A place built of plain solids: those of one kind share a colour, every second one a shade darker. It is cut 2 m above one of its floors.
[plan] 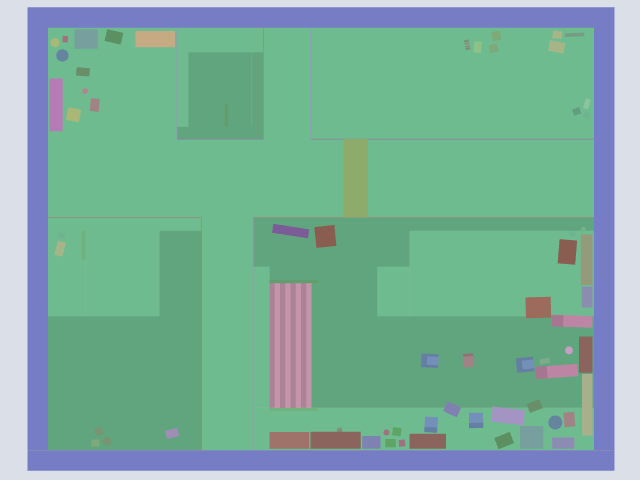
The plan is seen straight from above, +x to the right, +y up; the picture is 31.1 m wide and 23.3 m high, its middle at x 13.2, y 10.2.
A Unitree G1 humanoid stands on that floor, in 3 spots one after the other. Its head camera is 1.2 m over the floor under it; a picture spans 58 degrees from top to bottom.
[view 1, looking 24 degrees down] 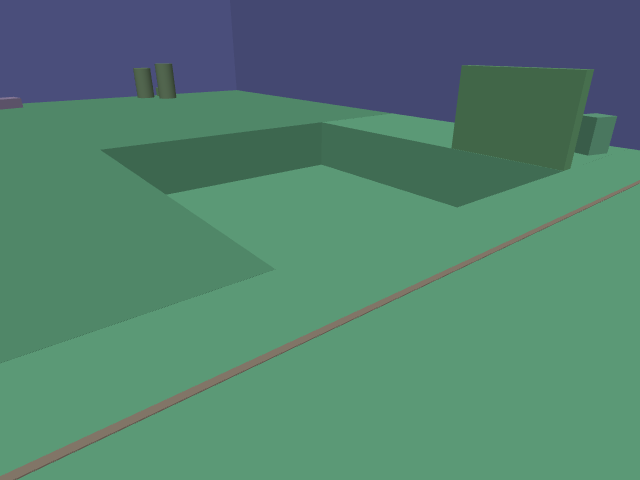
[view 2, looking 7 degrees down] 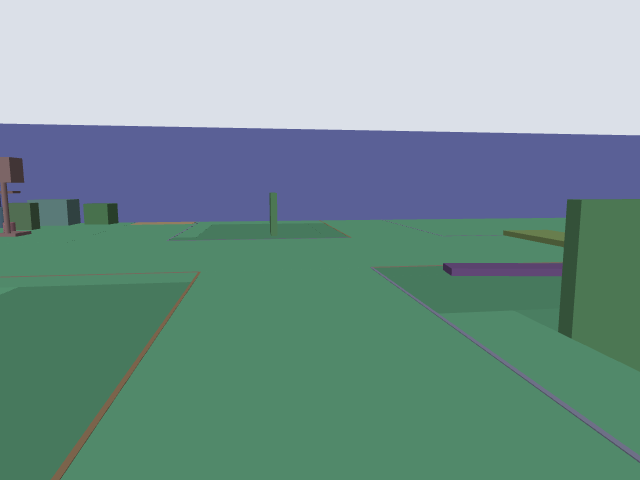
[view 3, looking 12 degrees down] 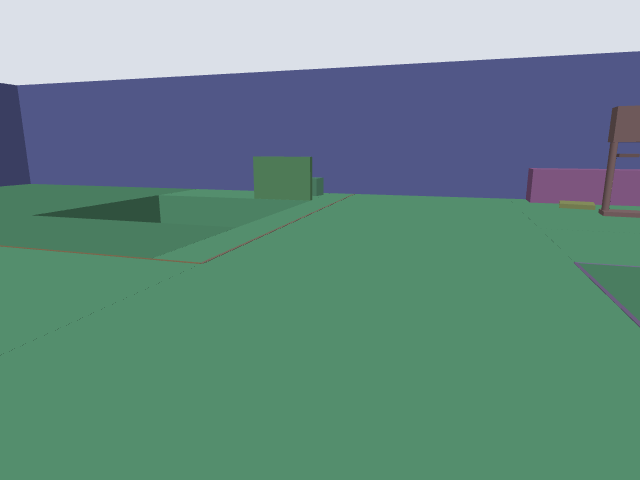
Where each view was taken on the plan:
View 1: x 6.60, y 12.60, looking -128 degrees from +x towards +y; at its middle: floor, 4.80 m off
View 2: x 8.30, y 5.08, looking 82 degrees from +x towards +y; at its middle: floor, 9.85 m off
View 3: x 11.33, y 13.80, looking -163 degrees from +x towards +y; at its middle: floor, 5.77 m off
